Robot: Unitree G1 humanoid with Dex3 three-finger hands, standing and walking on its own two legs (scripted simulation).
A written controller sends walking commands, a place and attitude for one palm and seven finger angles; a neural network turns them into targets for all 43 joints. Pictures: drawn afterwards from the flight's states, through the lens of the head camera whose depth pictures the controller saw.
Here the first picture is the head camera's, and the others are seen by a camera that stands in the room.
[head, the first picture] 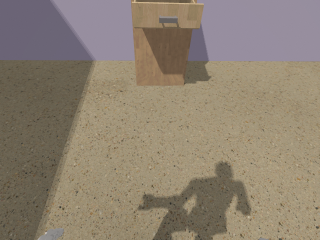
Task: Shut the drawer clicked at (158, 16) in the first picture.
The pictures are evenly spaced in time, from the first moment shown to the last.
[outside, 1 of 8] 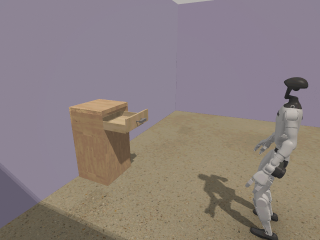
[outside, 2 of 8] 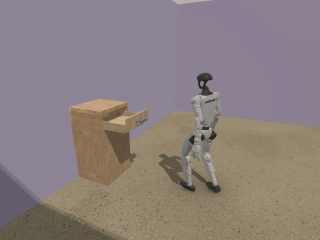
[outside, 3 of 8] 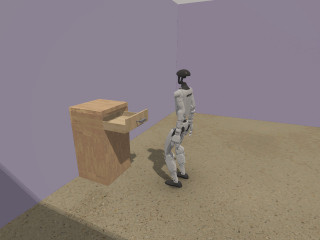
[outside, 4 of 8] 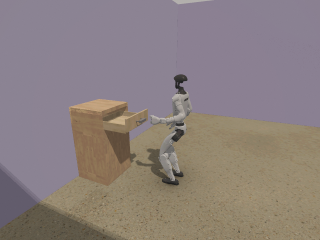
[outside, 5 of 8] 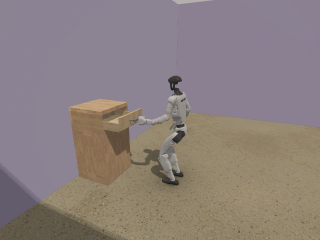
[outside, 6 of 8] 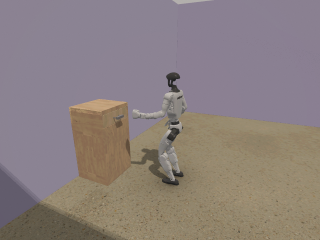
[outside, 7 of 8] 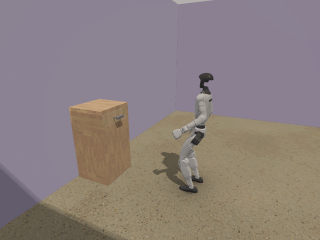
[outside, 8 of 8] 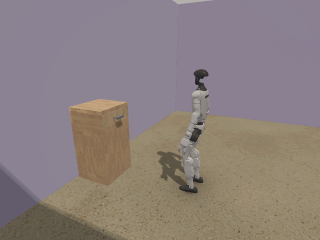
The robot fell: no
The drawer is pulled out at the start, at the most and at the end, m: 0.30 0.30 0.00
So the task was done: yes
